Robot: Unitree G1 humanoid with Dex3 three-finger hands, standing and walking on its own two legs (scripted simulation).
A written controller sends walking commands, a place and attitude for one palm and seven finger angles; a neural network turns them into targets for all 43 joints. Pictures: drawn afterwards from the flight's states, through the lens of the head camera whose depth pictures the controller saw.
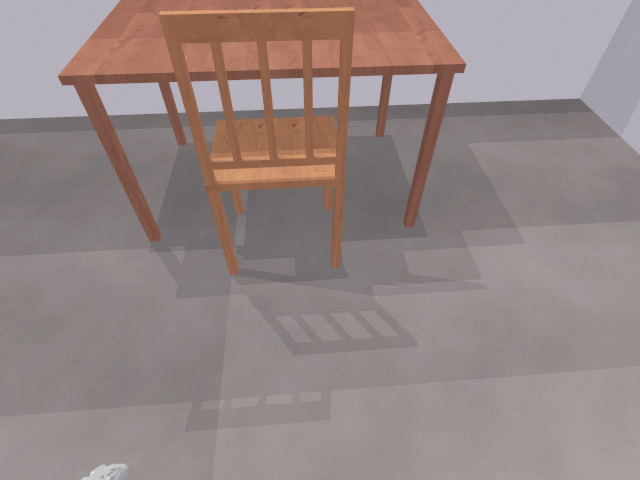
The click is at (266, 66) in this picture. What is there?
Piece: chair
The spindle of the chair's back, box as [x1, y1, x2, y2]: [257, 41, 276, 159]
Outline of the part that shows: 259,41 257,42 257,50 269,155 271,159 276,158 276,146 266,41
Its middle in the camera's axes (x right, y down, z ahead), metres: -0.14 -0.36 +1.03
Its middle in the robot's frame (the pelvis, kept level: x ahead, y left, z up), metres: +1.00 +0.20 -0.05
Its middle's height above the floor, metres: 0.72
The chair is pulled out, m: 0.00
